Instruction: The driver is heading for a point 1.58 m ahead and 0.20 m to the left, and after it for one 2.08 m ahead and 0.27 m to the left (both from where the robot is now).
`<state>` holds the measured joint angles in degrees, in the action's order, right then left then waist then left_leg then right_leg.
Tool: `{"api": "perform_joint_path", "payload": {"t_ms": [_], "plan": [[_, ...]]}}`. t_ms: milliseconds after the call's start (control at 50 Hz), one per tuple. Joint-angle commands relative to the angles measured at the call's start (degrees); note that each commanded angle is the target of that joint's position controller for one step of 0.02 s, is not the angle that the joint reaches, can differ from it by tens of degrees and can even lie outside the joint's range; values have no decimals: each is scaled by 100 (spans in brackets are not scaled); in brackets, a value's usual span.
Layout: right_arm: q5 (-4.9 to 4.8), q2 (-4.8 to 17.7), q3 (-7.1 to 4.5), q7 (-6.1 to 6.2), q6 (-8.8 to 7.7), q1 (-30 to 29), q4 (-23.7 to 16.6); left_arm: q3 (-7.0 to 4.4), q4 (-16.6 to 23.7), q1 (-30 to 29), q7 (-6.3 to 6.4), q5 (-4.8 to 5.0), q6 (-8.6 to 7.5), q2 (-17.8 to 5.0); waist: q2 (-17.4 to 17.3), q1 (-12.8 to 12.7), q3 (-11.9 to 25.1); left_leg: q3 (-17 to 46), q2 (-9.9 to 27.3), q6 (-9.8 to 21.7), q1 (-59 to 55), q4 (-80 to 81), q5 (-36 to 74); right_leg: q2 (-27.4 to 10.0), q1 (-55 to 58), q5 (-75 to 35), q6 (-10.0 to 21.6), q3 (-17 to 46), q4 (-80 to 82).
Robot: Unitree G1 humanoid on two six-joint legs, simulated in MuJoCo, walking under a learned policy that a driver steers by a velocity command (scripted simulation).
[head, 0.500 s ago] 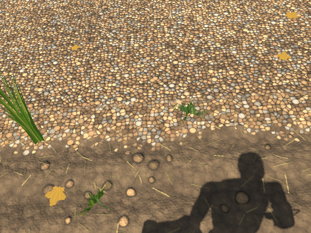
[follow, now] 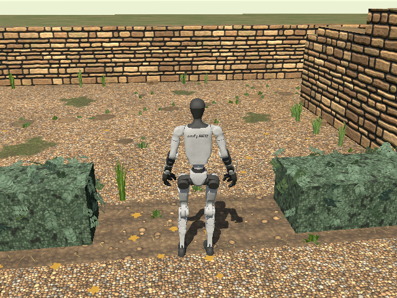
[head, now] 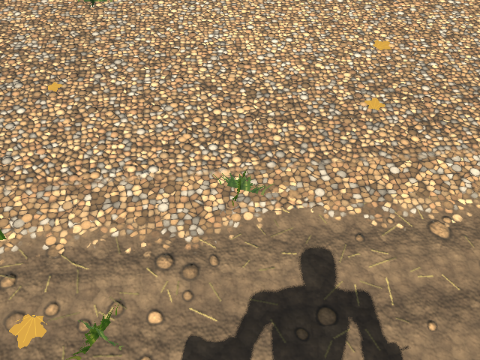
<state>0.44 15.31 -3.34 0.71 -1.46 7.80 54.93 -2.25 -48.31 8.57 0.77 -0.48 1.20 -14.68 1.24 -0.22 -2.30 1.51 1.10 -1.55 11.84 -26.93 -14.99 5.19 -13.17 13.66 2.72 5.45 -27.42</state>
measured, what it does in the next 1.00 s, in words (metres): stands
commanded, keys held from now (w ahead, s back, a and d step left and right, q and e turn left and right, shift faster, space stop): no key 1.00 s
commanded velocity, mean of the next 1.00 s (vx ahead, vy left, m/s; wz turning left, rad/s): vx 0.00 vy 0.00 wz -0.02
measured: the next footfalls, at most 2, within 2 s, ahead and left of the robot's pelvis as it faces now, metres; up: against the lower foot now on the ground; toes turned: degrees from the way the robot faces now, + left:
left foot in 1.98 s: +0.44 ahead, +0.13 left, +0.00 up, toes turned +3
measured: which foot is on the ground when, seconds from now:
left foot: down 0.00-1.00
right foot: down 0.00-1.00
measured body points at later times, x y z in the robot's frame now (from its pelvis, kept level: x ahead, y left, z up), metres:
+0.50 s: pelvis +0.00 +0.02 +0.00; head +0.01 +0.02 +0.45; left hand +0.08 +0.28 -0.14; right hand +0.08 -0.25 -0.14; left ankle -0.01 +0.14 -0.74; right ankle +0.01 -0.09 -0.74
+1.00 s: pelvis +0.00 +0.03 +0.00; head +0.01 +0.03 +0.45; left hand +0.05 +0.29 -0.15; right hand +0.04 -0.23 -0.15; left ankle -0.01 +0.14 -0.74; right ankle +0.01 -0.09 -0.74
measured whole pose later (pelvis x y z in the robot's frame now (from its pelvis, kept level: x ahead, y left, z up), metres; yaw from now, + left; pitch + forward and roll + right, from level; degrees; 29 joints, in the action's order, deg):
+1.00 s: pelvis +0.00 +0.03 +0.00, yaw +1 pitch -2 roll +0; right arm 0.3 13.7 -0.3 1.6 -1.4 12.1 60.9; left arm -1.1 -60.7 10.5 1.8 -0.1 0.3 -13.5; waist 0.1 0.2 -2.5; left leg 1.1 -1.1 0.8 11.1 -27.6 -15.0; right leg 2.7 -11.9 14.0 0.3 5.6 -27.4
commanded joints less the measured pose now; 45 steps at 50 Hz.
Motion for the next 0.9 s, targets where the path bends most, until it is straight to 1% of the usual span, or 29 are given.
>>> {"api": "perform_joint_path", "payload": {"t_ms": [20,60,120,200,340,540,900], "plan": [[6,742,-87,20,-130,-207,-234,-175,271,-46,27,-1,-4,-658,-522,-35,470,411,462,342,-37,424,930,-503,298,-1039,134,364,193],[-14,729,-58,50,-113,-164,-181,-169,194,-40,25,4,-25,-632,-359,6,406,340,381,307,-61,358,879,-526,265,-1075,143,396,243],[-18,731,-27,79,-80,-123,-110,-168,77,-29,25,9,-58,-639,-194,48,321,294,309,300,-110,308,818,-542,189,-1030,115,420,304],[-16,703,11,81,-53,-111,-22,-155,-81,-6,40,11,-83,-646,-82,63,252,265,248,300,-121,309,733,-553,171,-945,74,423,359],[-9,656,59,68,-37,-66,140,-130,-335,25,66,22,-110,-678,-97,57,205,224,167,287,-107,364,618,-572,202,-846,48,403,398],[-7,617,114,82,-31,105,318,-82,-639,68,82,31,-128,-638,-131,52,164,195,99,286,-55,420,508,-558,210,-768,20,334,425],[-12,515,192,103,-38,504,431,-5,-1018,231,116,39,-129,-542,-121,42,76,180,43,326,60,462,408,-521,168,-698,-47,218,425]]}}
